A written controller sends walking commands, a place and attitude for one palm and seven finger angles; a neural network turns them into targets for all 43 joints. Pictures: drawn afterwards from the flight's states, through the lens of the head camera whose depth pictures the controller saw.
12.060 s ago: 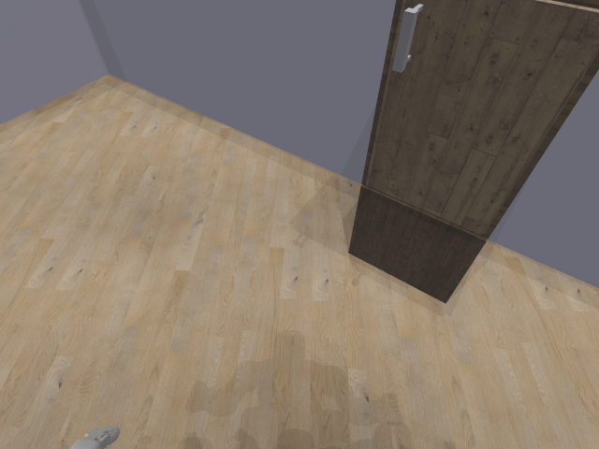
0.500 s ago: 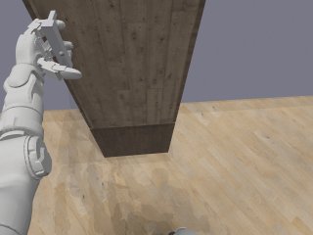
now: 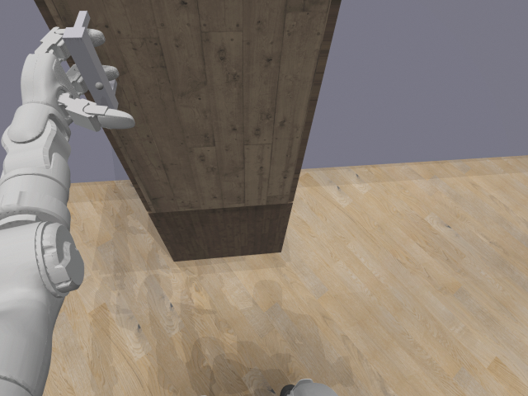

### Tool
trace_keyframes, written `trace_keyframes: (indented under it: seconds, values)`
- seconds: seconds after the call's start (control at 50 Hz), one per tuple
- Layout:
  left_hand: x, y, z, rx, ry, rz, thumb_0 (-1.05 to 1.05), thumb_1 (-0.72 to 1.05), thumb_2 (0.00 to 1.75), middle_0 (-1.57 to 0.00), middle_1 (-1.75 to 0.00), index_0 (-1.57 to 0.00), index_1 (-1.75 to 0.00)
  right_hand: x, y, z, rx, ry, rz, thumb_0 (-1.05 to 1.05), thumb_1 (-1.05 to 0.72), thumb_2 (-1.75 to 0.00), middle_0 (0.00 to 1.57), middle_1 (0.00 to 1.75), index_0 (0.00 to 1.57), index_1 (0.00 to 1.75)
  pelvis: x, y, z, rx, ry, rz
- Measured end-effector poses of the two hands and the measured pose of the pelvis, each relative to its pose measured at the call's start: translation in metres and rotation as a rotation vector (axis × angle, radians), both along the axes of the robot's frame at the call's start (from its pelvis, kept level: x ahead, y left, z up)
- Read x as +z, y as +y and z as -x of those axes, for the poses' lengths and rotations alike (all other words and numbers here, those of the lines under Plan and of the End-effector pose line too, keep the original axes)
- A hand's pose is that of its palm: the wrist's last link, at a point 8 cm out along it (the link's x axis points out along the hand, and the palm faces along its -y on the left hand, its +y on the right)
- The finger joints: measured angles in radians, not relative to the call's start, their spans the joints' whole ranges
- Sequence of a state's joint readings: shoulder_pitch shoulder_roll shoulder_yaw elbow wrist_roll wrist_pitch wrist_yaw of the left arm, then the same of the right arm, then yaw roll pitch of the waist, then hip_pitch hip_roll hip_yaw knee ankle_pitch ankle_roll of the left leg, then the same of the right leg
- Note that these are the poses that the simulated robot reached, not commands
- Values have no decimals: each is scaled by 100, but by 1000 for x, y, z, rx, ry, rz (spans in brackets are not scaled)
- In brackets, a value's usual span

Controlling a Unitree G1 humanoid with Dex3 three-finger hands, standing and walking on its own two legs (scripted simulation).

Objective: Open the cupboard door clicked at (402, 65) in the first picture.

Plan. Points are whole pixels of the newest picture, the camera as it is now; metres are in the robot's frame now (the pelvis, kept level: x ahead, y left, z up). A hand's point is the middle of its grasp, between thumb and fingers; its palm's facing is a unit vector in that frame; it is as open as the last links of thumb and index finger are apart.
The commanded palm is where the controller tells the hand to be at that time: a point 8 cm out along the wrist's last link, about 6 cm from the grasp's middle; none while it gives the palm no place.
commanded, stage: slide the fingers in behind the handle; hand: left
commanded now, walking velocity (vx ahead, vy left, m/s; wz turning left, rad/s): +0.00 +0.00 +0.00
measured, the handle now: (96, 64) +0.57 +0.20 +0.16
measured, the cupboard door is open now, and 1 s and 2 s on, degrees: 0 0 39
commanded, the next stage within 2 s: close the thumb around the handle in 0.06 s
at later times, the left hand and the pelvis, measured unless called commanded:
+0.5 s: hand (104, 84) +0.53 +0.18 +0.16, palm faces +0.01 -1.00 +0.00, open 10.6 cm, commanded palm +0.50 +0.23 +0.15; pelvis +0.01 +0.00 +0.00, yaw +0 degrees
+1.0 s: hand (111, 86) +0.53 +0.17 +0.15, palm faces +0.00 -1.00 +0.00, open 5.5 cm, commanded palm +0.50 +0.22 +0.15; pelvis +0.00 +0.00 +0.00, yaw +0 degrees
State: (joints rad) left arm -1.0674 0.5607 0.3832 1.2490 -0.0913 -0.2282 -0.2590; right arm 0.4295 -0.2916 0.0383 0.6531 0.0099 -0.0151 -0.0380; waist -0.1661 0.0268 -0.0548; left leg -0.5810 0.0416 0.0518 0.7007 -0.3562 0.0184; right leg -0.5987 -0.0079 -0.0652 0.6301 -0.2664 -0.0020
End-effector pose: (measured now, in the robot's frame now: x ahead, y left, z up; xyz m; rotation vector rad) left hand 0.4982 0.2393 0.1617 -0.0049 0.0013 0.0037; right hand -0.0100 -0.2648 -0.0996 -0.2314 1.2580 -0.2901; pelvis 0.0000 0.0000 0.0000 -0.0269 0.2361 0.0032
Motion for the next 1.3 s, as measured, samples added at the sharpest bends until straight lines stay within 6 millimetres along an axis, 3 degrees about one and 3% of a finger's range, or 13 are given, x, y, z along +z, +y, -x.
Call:
trace_keyframes:
  seconds: [0.22, 0.32, 0.7, 0.84, 1.14, 1.22, 1.3]
  values:
    - [-5, -2, -5, -1, -6, -10, -1, -49, 30, -30, -120, -31, -121, 0, 4, 0, 2, 16, -1, 1, -90, -89, 20, 30, 20, 30, -1, 4, -5, 3, 13, 3]
    - [-4, -7, -6, -5, -11, 9, -1, -39, 35, -31, -121, -31, -122, -2, 8, -3, 0, 18, -16, 1, -90, -89, 20, 30, 20, 30, 0, 4, -8, 1, 6, 4]
    - [-5, 0, -4, 8, 2, -7, 0, 54, 74, -38, -131, -38, -131, -2, 5, -17, 7, -17, -12, 1, -90, -89, 20, 30, 20, 30, 0, 3, -9, 1, 2, 2]
    - [-7, -12, -6, -18, 11, 15, 0, 72, 84, -40, -133, -39, -134, -1, 1, -13, 9, -7, 3, 1, -90, -89, 20, 30, 20, 30, -1, 2, -7, 6, 5, 2]
    - [-7, -14, -1, 4, -5, -4, 1, 74, 84, -40, -135, -40, -135, -3, 4, 5, -19, 13, -22, 1, -90, -89, 20, 30, 20, 30, 0, 0, -4, -10, 3, -2]
    - [-7, -16, 8, -3, -19, 0, 1, 75, 82, -40, -135, -40, -135, -3, 5, -1, -27, -7, -35, 1, -90, -89, 20, 30, 20, 30, 2, 0, -8, -20, -13, -4]
    - [-8, -19, 24, -9, -35, 4, 1, 74, 79, -40, -135, -39, -135, -2, 5, -21, -28, -67, -47, 1, -90, -89, 20, 30, 20, 30, 5, 0, -13, -28, -37, -6]
